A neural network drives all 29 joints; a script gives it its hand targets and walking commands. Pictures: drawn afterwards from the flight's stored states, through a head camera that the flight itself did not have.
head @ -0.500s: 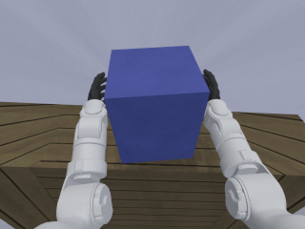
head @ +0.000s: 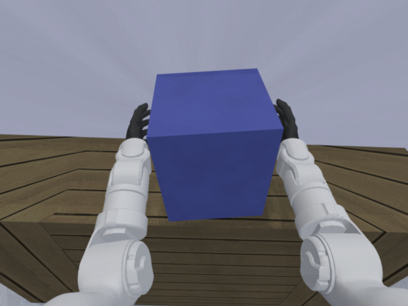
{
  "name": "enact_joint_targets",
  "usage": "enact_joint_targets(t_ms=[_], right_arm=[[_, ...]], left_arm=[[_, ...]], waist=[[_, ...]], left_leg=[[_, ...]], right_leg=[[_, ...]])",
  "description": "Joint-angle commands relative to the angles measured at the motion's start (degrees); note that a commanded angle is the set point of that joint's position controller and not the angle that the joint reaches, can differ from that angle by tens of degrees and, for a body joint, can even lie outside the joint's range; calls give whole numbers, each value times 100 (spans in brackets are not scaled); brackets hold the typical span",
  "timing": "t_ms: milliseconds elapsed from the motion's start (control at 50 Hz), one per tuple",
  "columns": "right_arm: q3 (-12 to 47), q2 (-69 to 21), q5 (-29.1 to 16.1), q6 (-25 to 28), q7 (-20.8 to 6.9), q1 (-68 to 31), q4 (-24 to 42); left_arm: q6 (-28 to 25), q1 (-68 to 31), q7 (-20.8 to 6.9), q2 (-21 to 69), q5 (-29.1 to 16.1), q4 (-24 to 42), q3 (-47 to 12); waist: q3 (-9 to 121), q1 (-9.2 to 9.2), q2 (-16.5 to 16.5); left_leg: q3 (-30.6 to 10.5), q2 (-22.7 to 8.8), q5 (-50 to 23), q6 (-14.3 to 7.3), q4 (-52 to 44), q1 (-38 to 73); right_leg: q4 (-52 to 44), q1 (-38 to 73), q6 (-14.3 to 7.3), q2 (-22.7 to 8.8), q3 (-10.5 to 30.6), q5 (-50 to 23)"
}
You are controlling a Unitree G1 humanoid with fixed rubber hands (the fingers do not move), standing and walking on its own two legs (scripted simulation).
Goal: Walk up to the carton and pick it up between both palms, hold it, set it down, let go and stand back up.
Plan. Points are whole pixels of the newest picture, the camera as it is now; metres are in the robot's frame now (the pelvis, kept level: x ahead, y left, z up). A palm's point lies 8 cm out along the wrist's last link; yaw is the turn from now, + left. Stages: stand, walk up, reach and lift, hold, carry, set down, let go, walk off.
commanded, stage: set down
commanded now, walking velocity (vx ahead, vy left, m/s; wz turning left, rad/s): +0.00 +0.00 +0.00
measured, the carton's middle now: (211, 147) +0.41 -0.01 +0.11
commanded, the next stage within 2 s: none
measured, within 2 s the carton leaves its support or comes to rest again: rests again in 1.18 s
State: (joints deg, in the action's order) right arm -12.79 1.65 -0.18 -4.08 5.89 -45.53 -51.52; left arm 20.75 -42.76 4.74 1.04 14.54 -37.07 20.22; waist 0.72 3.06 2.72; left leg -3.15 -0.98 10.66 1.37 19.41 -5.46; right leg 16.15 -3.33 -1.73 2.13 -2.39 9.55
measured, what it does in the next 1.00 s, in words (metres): stands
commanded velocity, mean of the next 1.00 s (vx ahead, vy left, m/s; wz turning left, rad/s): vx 0.00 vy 0.00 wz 0.00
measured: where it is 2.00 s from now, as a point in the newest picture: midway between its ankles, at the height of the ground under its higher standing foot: outside the picture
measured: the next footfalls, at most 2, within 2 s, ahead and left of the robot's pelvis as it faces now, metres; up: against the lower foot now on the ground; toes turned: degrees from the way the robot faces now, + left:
none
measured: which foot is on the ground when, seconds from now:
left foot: down 0.00-1.00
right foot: down 0.00-1.00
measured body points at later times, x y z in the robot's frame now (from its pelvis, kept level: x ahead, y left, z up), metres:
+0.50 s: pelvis +0.00 +0.00 +0.00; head +0.00 +0.02 +0.45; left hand +0.42 +0.14 +0.11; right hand +0.41 -0.16 +0.12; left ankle +0.00 +0.13 -0.75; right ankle +0.00 -0.10 -0.75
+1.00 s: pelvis +0.00 +0.00 +0.00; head +0.00 +0.02 +0.45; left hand +0.41 +0.14 +0.09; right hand +0.40 -0.16 +0.10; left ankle +0.00 +0.13 -0.75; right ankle +0.00 -0.09 -0.75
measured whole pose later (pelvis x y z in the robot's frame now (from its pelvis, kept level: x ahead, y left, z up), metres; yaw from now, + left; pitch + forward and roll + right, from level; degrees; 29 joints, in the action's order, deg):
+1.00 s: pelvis +0.00 +0.00 +0.00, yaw -1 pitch +1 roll +0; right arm -24.3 -1.8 12.3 3.9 1.2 -40.5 -52.3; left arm 10.5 -40.0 5.7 3.5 15.8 -44.1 21.5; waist 1.8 1.4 2.1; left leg -1.4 -1.1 9.9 1.2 18.9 -10.2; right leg 16.6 -8.8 -1.6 1.7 -2.6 9.1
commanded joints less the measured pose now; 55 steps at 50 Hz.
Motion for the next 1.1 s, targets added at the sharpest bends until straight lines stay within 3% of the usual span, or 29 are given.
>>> enact_joint_targets(t_ms=[0, 80, 260, 460, 600, 920, 1080], right_arm=[[1430, -3142, 49, 489, -754, -4763, 1338], [1220, -3126, 216, 518, -789, -4574, 1133], [1050, -3058, 423, 742, -917, -4462, 1075], [997, -3055, 585, 816, -1020, -4395, 1072], [752, -2988, 803, 881, -1132, -4087, 864], [453, -3037, 1287, 1217, -1209, -3818, 864], [304, -2956, 1459, 1280, -1266, -3585, 796]], left_arm=[[-495, -4270, -867, 3347, -472, 590, -2021], [-573, -4261, -893, 3298, -401, 496, -1942], [-846, -4293, -720, 3497, -491, 516, -2179], [-963, -4082, -688, 3446, -363, 238, -1937], [-1031, -3887, -695, 3291, -155, 126, -1643], [-1406, -3930, -652, 3327, -126, 80, -1732], [-1462, -3612, -715, 3196, 55, -129, -1435]], waist=[[3009, -17, -259], [2916, 12, -348], [3430, 71, -515], [3435, -49, -312], [3186, -143, -300], [3457, -103, -326], [3190, -177, -204]], left_leg=[[501, 324, -1640, 89, -75, 503], [525, 308, -1551, 117, -125, 397], [488, 238, -2096, 300, 88, 726], [520, 224, -2050, 240, 45, 472], [592, 195, -1904, 216, -62, 390], [695, 159, -1729, 219, -72, 208], [738, 145, -1540, 144, -164, 86]], right_leg=[[157, 1133, 537, -9, -228, -2513], [159, 1153, 527, -33, -230, -2516], [199, 839, 426, 26, -329, -2711], [288, 987, 468, -1, -288, -2963], [238, 953, 442, -24, -294, -2727], [316, 945, 424, -90, -309, -2722], [291, 968, 436, -124, -290, -2556]])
